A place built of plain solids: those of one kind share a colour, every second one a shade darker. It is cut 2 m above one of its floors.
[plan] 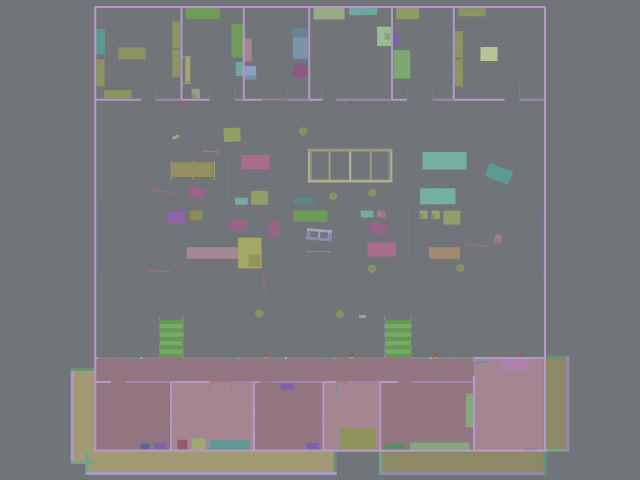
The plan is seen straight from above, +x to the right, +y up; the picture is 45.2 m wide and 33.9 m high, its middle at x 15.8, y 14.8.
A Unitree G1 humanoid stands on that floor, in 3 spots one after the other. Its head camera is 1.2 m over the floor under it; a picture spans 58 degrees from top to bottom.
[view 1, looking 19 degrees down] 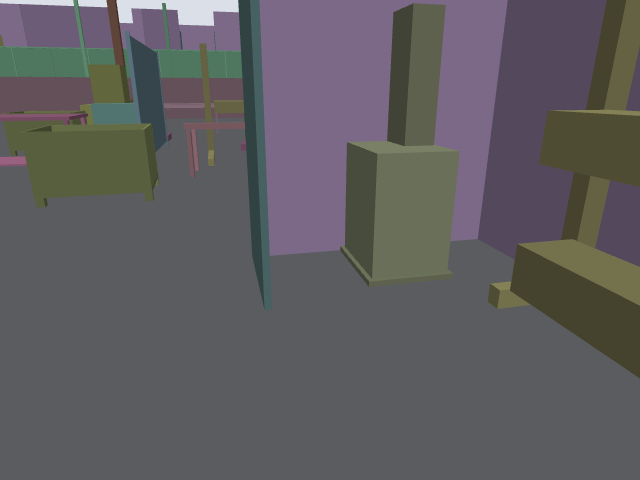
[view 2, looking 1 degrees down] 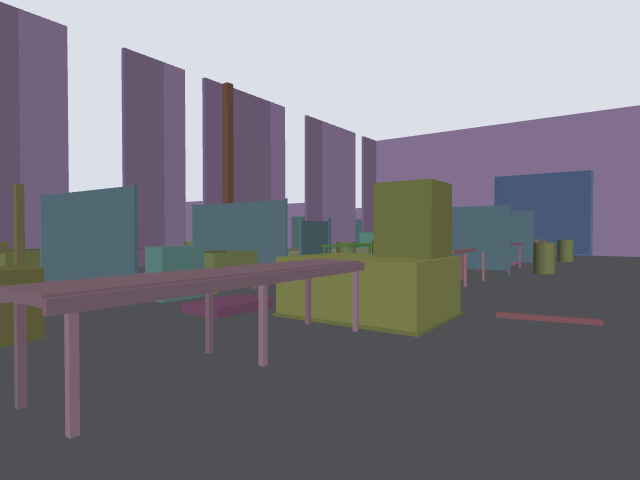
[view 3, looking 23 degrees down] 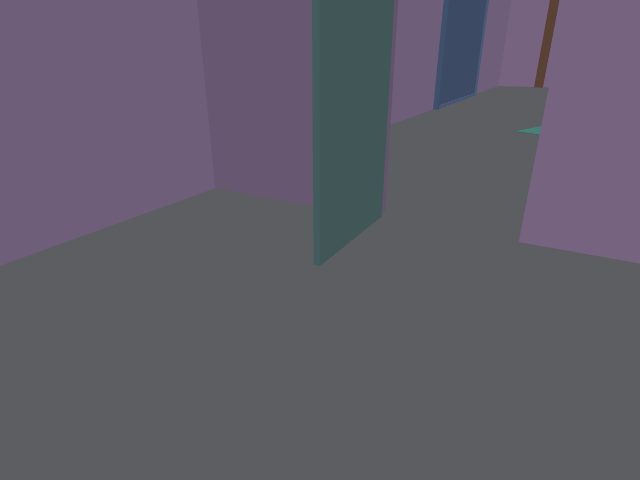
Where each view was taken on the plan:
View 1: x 8.20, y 27.90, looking -103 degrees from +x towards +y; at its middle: wall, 3.38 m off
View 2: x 5.30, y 10.87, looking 35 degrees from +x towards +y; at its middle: chain_rack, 11.65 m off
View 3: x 28.70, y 27.90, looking -61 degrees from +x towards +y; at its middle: door_leaf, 2.60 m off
